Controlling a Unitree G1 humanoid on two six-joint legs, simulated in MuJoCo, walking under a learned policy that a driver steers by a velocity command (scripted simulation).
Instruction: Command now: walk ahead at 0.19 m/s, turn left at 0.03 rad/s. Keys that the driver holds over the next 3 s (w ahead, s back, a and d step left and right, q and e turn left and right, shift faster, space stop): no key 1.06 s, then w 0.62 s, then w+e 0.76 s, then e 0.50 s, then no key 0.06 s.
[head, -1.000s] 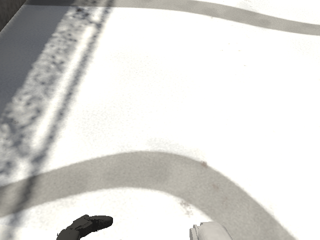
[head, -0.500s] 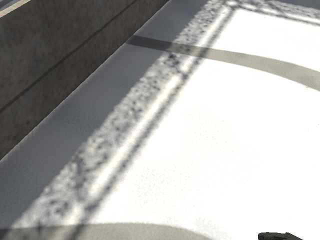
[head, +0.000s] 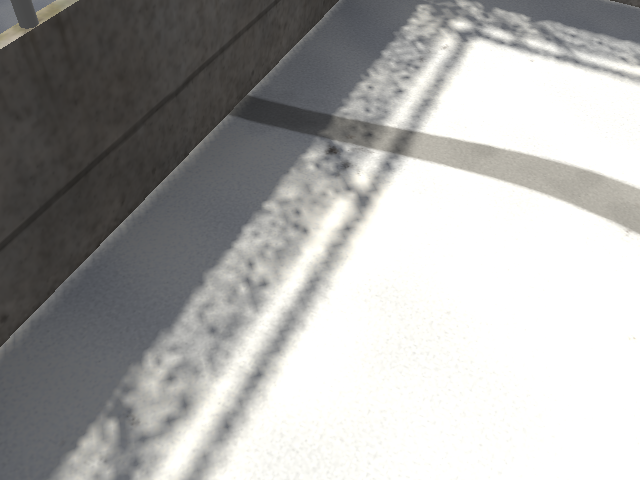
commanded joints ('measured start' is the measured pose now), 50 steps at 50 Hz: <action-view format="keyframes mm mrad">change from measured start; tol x16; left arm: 1 26 10 -6 -36 -1 0 7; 9 325 163 34 37 5 -53 40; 14 84 52 -5 -1 -15 -1 56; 50 164 38 -2 246 -17 19 45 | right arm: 1 6 -127 -23 -32 3 -1 -7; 9 166 -50 -15 1 46 37 -28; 27 -150 -93 8 27 -2 82 -50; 50 -8 -50 4 192 1 70 -53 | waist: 1 26 152 17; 6 94 92 -15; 9 57 -256 -301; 12 19 -20 -129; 22 -9 -50 3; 26 69 224 114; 50 50 57 58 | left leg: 1 -52 209 -42 -10 795 83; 7 -49 152 -50 333 579 2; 9 -278 -39 -52 797 -382 -56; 23 -35 81 -107 156 -58 17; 26 -410 260 -371 -125 -435 36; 33 -198 122 -173 72 -92 -8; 50 -127 149 -172 41 55 -17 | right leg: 1 146 39 -52 -158 86 -12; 6 360 91 -44 -409 155 -73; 9 772 -332 410 -397 1167 -335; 12 505 -221 335 -583 370 -274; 22 166 -85 185 -709 -443 -119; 29 551 29 81 -503 -35 -23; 34 366 -24 165 -626 -220 -57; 50 483 -4 119 -560 18 -63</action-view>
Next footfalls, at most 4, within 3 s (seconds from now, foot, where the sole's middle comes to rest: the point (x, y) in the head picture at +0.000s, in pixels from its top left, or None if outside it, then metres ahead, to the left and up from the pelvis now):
0.14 right None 0.23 -0.10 -0.78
0.46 left None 0.14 0.08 -0.78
1.38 right None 0.30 -0.14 -0.78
1.88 left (297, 418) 0.65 0.02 -0.78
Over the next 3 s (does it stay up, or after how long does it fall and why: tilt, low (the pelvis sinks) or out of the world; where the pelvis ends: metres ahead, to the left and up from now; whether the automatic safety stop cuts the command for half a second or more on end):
stays up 0.97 -0.20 -0.02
